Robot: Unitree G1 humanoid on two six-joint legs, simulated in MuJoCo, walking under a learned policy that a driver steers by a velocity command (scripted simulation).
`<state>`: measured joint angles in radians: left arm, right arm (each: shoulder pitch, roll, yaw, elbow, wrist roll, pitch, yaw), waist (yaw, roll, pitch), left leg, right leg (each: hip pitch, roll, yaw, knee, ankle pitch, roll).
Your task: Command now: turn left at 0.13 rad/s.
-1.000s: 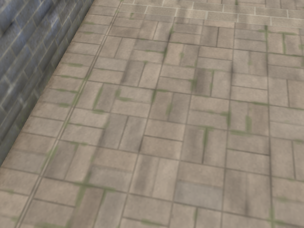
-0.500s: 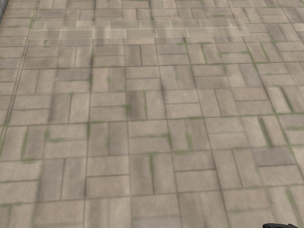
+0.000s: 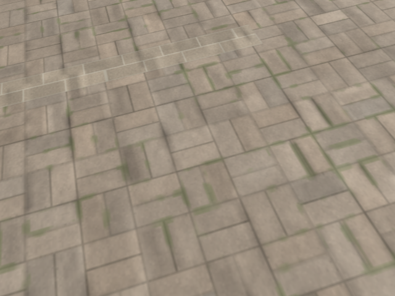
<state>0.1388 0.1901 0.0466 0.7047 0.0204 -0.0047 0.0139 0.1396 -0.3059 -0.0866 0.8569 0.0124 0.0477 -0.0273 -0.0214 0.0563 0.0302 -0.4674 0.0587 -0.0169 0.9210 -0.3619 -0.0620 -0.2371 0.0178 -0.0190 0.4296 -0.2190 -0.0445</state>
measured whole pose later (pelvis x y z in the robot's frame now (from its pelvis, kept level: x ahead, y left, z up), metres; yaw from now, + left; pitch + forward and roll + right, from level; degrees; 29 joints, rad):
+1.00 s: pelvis +0.02 +0.05 -0.01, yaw +32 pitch +1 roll -1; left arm 0.09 0.30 0.08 0.80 0.01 -0.03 0.00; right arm 0.14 -0.31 -0.05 0.75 0.01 0.04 -0.04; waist -0.01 0.03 0.05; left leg -0.24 -0.14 -0.28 0.62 -0.42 0.04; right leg -0.26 0.05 0.06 0.47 -0.22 0.00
